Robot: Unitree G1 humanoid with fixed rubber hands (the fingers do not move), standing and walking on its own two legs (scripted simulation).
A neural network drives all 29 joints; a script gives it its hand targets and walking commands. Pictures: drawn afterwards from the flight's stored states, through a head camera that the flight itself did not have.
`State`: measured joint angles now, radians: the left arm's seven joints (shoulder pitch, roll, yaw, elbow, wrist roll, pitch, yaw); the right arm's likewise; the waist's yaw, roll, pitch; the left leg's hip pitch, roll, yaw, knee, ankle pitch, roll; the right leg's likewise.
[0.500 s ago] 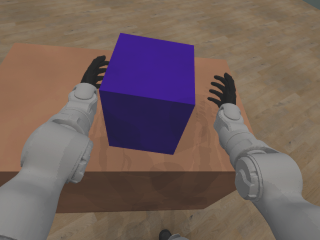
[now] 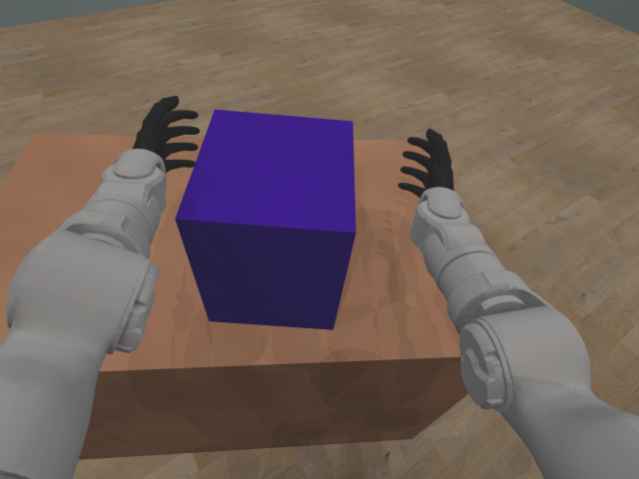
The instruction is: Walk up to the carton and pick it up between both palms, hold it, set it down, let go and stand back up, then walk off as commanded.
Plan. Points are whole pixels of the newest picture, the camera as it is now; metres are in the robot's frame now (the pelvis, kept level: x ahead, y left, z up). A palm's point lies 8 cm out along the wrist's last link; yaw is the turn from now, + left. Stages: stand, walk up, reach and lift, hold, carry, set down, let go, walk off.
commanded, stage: set down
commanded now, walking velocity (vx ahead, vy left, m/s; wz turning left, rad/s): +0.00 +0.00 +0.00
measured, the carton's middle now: (277, 226) +0.48 -0.05 +0.01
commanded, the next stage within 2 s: none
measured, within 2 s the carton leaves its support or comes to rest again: neither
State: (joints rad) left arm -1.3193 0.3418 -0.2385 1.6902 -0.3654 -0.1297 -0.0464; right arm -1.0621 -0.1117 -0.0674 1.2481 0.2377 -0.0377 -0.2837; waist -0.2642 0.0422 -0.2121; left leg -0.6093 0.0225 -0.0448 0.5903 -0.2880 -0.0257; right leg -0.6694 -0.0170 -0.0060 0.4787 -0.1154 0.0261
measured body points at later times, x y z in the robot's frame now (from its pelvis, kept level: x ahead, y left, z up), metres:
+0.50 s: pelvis +0.01 +0.02 +0.01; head +0.04 +0.03 +0.46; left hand +0.48 +0.13 +0.11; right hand +0.38 -0.23 +0.09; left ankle -0.02 +0.13 -0.73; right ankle +0.05 -0.14 -0.73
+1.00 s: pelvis +0.00 +0.01 +0.01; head +0.00 +0.02 +0.46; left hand +0.42 +0.17 +0.08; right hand +0.33 -0.21 +0.05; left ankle -0.02 +0.13 -0.73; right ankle +0.05 -0.14 -0.73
